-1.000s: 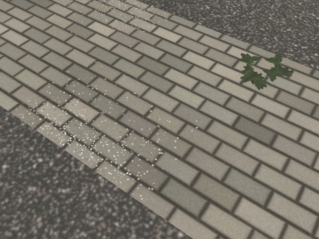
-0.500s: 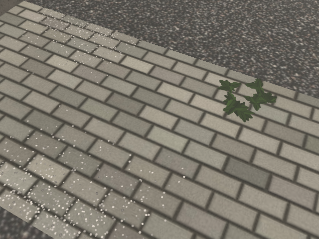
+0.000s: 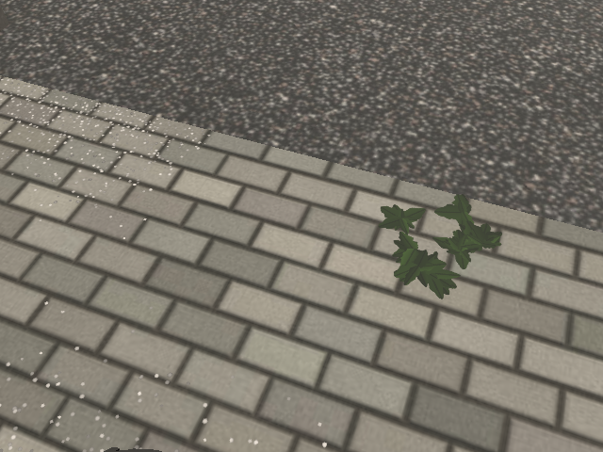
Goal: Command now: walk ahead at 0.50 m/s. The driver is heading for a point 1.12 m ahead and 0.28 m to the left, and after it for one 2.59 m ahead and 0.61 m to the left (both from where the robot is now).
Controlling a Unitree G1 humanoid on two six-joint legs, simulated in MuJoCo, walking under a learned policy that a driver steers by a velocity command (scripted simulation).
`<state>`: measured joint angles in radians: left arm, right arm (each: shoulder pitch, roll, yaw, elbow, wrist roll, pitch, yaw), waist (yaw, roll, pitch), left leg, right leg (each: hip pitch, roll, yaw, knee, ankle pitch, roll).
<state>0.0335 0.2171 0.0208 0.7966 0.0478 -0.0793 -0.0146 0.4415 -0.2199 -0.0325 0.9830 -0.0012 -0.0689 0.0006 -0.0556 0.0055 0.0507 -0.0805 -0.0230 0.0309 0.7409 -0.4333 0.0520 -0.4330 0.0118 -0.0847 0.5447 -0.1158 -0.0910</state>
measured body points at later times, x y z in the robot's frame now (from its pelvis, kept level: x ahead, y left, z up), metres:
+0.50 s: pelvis +0.27 +0.02 +0.00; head +0.30 +0.03 +0.45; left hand +0.19 +0.26 -0.14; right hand +0.47 -0.20 -0.10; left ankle +0.39 +0.11 -0.73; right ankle +0.10 -0.08 -0.72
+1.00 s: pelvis +0.53 +0.03 +0.01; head +0.56 +0.03 +0.46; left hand +0.72 +0.24 -0.10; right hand +0.45 -0.21 -0.13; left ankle +0.39 +0.11 -0.73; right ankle +0.68 -0.08 -0.70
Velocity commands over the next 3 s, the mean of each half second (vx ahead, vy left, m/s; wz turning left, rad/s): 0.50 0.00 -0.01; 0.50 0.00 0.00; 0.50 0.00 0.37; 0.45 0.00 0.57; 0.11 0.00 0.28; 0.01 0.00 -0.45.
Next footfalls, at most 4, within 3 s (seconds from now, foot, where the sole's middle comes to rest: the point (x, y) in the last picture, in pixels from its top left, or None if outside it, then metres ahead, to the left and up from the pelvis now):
0.50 left None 0.43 0.11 -0.76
1.06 right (336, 331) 0.73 -0.08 -0.76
1.62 left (244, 255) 0.97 0.15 -0.76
2.14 right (242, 170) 1.29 0.15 -0.76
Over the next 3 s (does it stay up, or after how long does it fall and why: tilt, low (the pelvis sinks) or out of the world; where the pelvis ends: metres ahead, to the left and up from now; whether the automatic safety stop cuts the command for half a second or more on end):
stays up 1.14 0.12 0.02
